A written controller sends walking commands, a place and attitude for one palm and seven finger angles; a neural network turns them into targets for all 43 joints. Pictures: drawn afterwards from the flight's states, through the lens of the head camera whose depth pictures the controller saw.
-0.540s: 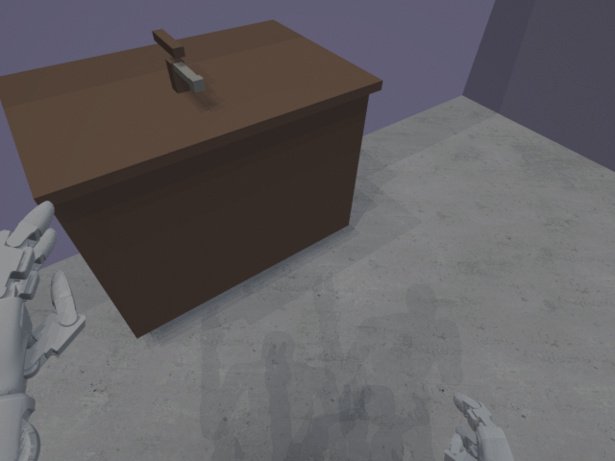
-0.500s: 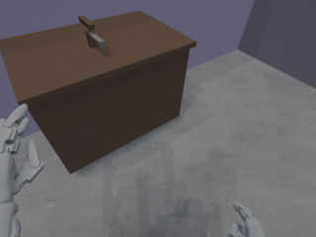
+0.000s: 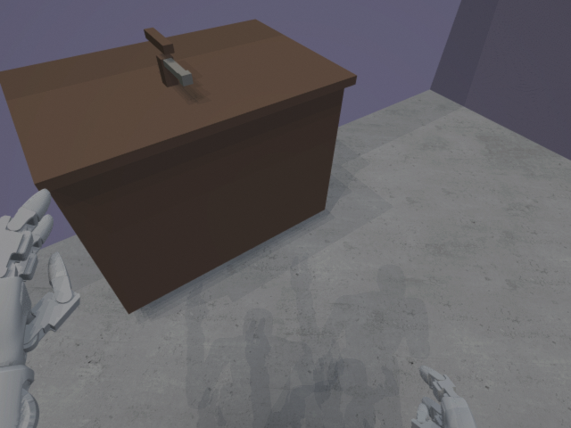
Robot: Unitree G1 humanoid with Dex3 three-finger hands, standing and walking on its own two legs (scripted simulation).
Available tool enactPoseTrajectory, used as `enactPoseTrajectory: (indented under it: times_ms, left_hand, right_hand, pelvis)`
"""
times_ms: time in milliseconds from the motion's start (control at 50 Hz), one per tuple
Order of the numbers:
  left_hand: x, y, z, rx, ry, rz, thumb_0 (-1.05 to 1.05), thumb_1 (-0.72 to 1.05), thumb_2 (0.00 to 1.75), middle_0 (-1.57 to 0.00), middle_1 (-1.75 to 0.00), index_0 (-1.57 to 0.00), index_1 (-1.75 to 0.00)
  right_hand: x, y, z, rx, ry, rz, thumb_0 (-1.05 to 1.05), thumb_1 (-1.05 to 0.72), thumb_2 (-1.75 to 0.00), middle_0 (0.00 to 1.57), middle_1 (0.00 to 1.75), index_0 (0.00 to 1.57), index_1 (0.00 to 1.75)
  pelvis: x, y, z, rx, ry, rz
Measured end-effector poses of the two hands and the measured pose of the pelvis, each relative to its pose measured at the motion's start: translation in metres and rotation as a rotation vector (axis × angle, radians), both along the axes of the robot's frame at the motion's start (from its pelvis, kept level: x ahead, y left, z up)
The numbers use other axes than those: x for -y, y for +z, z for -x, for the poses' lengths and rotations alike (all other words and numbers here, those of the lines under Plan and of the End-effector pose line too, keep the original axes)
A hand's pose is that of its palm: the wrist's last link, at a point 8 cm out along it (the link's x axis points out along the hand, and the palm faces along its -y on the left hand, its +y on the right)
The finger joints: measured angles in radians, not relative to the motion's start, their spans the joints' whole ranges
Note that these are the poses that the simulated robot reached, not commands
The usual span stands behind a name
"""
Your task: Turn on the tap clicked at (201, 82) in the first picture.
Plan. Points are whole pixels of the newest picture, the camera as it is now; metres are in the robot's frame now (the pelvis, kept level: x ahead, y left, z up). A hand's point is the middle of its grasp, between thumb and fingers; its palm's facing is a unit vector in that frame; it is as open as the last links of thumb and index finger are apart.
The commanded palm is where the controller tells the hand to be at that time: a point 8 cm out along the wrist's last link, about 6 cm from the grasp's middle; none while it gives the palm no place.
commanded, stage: walk to a spot facing it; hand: left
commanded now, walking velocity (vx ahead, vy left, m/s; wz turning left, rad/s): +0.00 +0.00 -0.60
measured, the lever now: (185, 78) +0.91 +0.32 +0.05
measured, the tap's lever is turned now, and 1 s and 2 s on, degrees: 0 0 0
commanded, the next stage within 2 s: turn to face it in 1.32 s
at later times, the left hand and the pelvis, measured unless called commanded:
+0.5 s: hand (185, 246) +0.28 +0.14 +0.16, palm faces +0.25 -0.90 -0.37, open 7.4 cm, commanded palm +0.23 +0.20 +0.18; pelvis +0.02 -0.05 -0.01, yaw -11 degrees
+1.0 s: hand (312, 159) +0.44 +0.00 +0.17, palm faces -0.07 -0.87 -0.48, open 7.4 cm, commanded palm +0.40 +0.06 +0.18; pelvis +0.12 -0.10 -0.01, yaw -30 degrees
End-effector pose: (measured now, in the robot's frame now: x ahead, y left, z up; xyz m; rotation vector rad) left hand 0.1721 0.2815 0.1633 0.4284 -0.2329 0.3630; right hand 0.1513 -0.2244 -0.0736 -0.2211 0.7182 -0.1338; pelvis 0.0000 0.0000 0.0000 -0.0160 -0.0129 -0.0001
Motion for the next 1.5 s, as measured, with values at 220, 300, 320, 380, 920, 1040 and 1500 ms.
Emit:
enactPoseTrajectory:
  times_ms: [220, 300, 320, 380, 920, 1040, 1500]
  left_hand:
    - [0.019, 0.000, -0.015, 0.043, -0.032, -0.013, 0.01, 0.89, 0.90, -0.21, -0.30, -0.21, -0.30]
    - [0.042, -0.001, -0.029, 0.055, -0.068, -0.031, 0.01, 0.89, 0.90, -0.21, -0.30, -0.21, -0.30]
    - [0.050, 0.000, -0.033, 0.059, -0.080, -0.040, 0.01, 0.89, 0.90, -0.21, -0.30, -0.21, -0.30]
    - [0.070, 0.000, -0.044, 0.088, -0.121, -0.048, 0.01, 0.89, 0.90, -0.21, -0.30, -0.21, -0.30]
    - [0.188, 0.027, -0.223, 0.130, -0.524, -0.091, 0.01, 0.89, 0.90, -0.21, -0.30, -0.21, -0.30]
    - [0.253, 0.019, -0.263, 0.127, -0.587, -0.205, 0.01, 0.89, 0.90, -0.21, -0.30, -0.21, -0.30]
    - [0.308, 0.018, -0.368, 0.178, -0.514, 0.008, 0.01, 0.89, 0.90, -0.21, -0.30, -0.21, -0.30]
  right_hand:
    - [0.012, -0.008, 0.003, 0.043, -0.042, -0.031, 0.01, -0.90, -0.90, 0.20, 0.30, 0.20, 0.30]
    - [0.027, -0.019, 0.007, 0.056, -0.080, -0.053, 0.01, -0.90, -0.90, 0.20, 0.30, 0.20, 0.30]
    - [0.032, -0.023, 0.009, 0.054, -0.088, -0.058, 0.01, -0.90, -0.90, 0.20, 0.30, 0.20, 0.30]
    - [0.050, -0.035, 0.015, 0.019, -0.105, -0.059, 0.01, -0.90, -0.90, 0.20, 0.30, 0.20, 0.30]
    - [0.086, -0.011, 0.013, -0.018, -0.453, -0.091, 0.01, -0.90, -0.90, 0.20, 0.29, 0.20, 0.30]
    - [0.127, -0.044, 0.021, -0.066, -0.537, -0.131, 0.01, -0.90, -0.90, 0.20, 0.30, 0.20, 0.30]
    - [0.233, -0.008, -0.097, -0.003, -0.589, 0.013, 0.01, -0.91, -0.90, 0.19, 0.29, 0.19, 0.30]
  pelvis:
    - [0.010, -0.012, 0.004, -0.009, -0.084, -0.029]
    - [0.024, -0.020, -0.001, 0.003, -0.116, -0.030]
    - [0.028, -0.022, -0.003, 0.009, -0.123, -0.025]
    - [0.040, -0.028, -0.009, 0.003, -0.135, -0.030]
    - [0.070, -0.001, -0.105, -0.026, -0.481, 0.005]
    - [0.120, -0.024, -0.126, -0.021, -0.506, -0.002]
    - [0.184, -0.014, -0.236, 0.014, -0.524, 0.004]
